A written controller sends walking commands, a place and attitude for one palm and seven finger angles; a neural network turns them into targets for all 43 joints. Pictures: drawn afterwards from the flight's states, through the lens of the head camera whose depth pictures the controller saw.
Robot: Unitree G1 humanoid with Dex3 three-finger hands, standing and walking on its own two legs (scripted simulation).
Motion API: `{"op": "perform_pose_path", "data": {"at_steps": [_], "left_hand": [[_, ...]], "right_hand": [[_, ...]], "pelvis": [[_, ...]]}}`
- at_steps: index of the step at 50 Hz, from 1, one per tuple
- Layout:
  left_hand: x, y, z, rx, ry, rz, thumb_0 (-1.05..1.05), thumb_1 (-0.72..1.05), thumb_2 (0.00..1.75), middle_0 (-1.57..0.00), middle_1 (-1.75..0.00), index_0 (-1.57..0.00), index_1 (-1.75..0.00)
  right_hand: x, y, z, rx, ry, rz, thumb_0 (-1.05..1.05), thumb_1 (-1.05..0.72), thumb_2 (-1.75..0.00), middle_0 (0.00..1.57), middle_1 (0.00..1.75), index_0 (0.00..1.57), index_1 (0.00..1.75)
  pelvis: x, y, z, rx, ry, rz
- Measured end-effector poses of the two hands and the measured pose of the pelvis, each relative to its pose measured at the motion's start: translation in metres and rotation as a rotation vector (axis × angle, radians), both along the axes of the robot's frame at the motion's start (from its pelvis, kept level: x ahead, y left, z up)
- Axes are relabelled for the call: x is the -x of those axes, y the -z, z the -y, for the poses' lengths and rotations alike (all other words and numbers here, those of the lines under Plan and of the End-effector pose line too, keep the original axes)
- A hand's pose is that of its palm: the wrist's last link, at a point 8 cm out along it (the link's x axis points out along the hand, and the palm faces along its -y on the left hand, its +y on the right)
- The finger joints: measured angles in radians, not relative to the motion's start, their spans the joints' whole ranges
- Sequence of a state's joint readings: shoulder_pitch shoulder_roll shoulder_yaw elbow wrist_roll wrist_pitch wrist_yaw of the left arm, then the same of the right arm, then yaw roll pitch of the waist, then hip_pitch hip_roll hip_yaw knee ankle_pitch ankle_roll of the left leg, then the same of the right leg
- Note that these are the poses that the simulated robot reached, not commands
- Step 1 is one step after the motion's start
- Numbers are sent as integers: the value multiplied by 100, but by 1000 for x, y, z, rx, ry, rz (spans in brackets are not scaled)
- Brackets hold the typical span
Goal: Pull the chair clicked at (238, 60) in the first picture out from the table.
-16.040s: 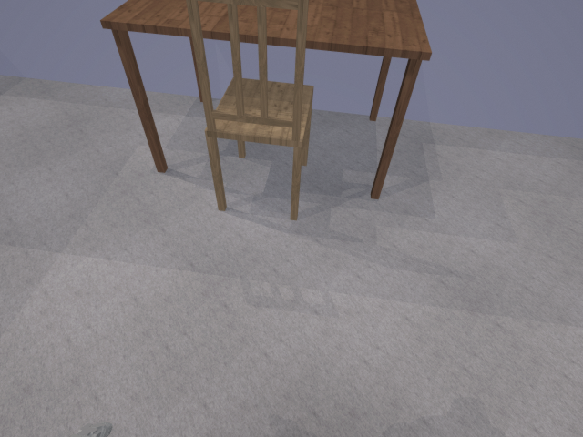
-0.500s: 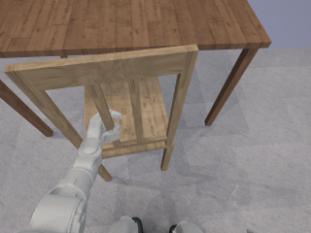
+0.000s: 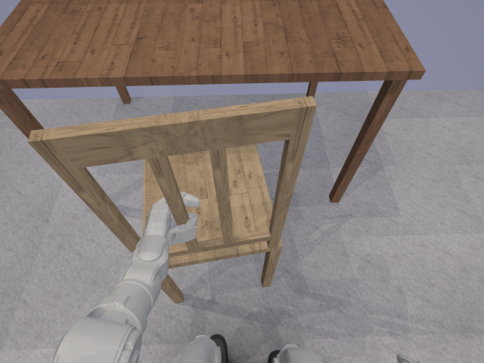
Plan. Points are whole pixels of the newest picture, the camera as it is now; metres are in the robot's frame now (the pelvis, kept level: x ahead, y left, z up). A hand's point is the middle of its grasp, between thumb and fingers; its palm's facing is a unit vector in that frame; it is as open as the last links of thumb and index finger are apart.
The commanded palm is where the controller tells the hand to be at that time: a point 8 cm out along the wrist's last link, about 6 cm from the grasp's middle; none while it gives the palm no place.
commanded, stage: step backward, pulling the chair out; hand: left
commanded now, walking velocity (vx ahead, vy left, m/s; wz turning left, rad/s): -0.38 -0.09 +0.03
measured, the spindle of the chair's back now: (179, 211) +0.38 +0.13 -0.04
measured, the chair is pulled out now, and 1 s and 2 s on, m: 0.19 0.25 0.33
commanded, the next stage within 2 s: none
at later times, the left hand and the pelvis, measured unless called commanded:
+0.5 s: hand (185, 230) +0.35 +0.11 -0.06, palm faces -0.05 -0.99 -0.16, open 5.6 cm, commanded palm +0.37 +0.16 -0.05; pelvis -0.01 +0.01 +0.00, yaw +0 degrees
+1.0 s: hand (183, 258) +0.29 +0.11 -0.06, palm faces -0.05 -0.99 -0.16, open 5.6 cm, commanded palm +0.29 +0.16 -0.05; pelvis -0.09 +0.00 +0.00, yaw +2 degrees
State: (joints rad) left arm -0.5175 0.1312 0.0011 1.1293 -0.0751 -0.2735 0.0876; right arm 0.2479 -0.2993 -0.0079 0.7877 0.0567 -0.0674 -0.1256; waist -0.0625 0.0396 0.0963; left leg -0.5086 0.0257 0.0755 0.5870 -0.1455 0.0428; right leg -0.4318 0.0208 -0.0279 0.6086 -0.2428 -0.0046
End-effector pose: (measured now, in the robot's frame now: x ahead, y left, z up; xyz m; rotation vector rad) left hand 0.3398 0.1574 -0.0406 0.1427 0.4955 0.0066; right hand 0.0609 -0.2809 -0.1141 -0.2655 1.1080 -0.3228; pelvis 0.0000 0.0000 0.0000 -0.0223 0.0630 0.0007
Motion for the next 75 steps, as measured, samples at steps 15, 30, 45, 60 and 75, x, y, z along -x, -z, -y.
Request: {"op": "perform_pose_path", "data": {"at_steps": [15, 30, 45, 60, 75], "left_hand": [[8, 0, -4, -32, -38, 8, 7, 63, 81, -34, -115, -50, -145], [6, -1, -9, -30, 24, 7, 7, 64, 77, -31, -119, -50, -145], [43, -2, -2, -24, -25, -13, 7, 64, 77, -29, -119, -49, -145], [97, -1, -14, -45, -9, 17, 6, 62, 79, -32, -122, -50, -145], [127, -1, -27, -51, -2, 16, 6, 62, 79, -32, -122, -50, -145]], "right_hand": [[-14, 15, -25, -100, -52, 60, 1, -90, -90, 20, 30, 20, 30], [10, 5, -22, -43, -46, -5, 1, -90, -90, 20, 30, 20, 30], [70, 9, -4, -35, -37, -62, 1, -90, -90, 20, 30, 20, 30], [93, 17, -28, -90, -38, 0, 1, -90, -90, 20, 30, 20, 30], [138, 14, -26, -45, -26, -18, 1, -90, -90, 20, 30, 20, 30]], "pelvis": [[11, 4, 13, -11, 1, 19], [27, 1, 0, -34, 10, -2], [73, -1, 5, -25, -38, -22], [112, 8, 6, -38, -12, 7], [136, 8, -4, -24, -7, 34]]}}
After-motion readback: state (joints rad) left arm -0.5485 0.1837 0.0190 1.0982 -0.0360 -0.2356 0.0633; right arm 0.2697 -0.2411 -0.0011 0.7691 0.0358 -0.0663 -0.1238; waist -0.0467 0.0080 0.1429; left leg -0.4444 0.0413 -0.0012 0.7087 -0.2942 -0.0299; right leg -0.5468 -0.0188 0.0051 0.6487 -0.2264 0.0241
